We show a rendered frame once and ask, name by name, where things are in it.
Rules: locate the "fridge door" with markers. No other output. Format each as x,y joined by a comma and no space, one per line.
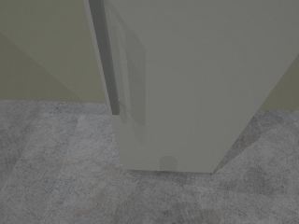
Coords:
191,74

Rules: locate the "handle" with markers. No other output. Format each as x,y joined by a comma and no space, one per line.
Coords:
98,12

